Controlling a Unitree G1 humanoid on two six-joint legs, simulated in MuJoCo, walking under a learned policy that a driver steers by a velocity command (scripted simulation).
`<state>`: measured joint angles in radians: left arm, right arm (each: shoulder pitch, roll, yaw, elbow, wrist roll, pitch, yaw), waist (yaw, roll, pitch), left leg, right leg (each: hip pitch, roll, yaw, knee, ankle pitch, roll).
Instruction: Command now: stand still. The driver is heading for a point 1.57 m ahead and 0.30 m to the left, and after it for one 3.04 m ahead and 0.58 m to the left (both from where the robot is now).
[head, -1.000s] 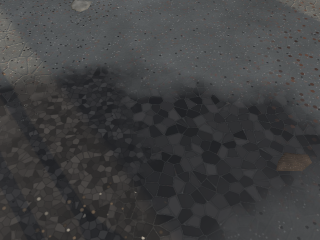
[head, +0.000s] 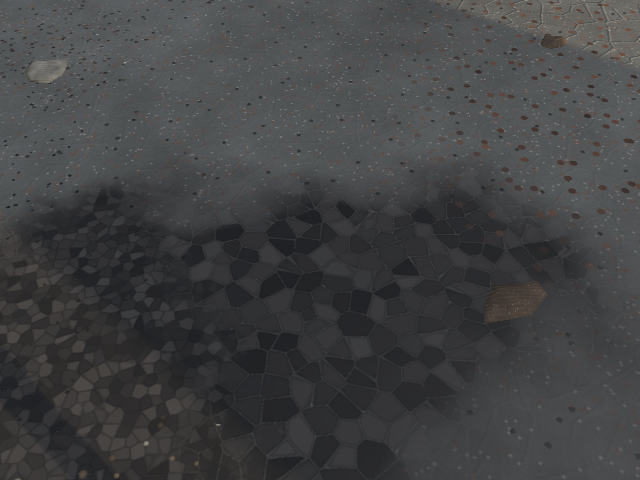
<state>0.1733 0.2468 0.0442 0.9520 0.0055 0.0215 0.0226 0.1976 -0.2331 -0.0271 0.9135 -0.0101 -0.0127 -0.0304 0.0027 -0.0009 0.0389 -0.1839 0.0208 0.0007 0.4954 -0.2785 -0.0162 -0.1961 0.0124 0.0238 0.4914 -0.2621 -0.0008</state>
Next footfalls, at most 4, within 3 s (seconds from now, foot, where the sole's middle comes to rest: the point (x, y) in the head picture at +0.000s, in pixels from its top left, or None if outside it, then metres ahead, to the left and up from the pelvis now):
1.66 left None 0.44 0.12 -0.77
2.20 right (386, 383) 0.74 -0.12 -0.77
2.74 left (255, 304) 0.96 0.20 -0.77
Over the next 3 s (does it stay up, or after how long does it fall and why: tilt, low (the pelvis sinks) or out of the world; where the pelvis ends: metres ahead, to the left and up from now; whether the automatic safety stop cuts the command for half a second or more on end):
stays up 0.96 0.13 0.01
